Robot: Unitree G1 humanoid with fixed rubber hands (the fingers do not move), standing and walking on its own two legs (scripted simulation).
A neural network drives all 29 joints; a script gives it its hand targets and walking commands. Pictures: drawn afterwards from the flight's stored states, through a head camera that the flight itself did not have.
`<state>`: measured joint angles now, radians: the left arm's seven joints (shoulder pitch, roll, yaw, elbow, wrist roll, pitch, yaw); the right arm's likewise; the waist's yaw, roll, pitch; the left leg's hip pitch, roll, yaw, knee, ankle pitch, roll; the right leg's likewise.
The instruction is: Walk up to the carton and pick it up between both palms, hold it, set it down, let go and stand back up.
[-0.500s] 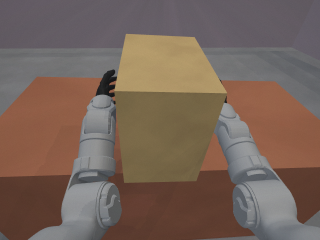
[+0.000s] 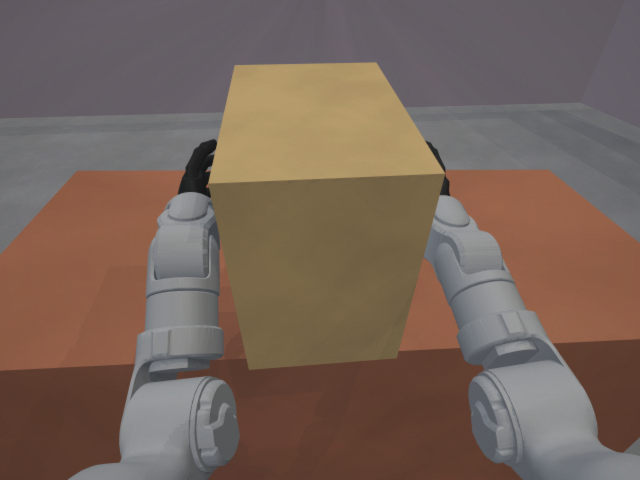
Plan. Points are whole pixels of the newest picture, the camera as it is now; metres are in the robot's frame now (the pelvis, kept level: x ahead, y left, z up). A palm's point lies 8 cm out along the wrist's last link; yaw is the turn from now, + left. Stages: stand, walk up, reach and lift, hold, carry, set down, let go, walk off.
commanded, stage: reach and lift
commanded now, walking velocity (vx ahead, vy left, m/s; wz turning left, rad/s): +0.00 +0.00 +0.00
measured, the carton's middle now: (315, 210) +0.40 +0.00 +0.20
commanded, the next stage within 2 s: hold in 0.52 s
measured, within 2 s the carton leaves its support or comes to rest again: neither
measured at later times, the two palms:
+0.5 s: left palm (197, 183) +0.37 +0.14 +0.26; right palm (437, 181) +0.37 -0.15 +0.26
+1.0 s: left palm (193, 172) +0.37 +0.14 +0.28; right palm (442, 170) +0.37 -0.15 +0.28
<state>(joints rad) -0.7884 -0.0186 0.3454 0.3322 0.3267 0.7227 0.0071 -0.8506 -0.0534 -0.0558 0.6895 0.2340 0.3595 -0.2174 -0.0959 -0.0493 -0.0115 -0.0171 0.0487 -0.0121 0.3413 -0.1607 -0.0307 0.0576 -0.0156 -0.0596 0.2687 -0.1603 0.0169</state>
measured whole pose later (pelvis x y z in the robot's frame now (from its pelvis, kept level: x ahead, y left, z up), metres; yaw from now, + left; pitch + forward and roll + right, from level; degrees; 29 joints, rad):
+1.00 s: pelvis +0.00 +0.00 +0.00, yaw -1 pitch -8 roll -1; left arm -0.86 0.00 0.33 0.27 0.31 0.85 0.02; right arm -0.94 -0.12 0.01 0.67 0.36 0.48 -0.25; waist -0.09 -0.03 -0.08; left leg -0.05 0.06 0.00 0.36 -0.17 -0.04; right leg 0.03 0.00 -0.05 0.28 -0.16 0.01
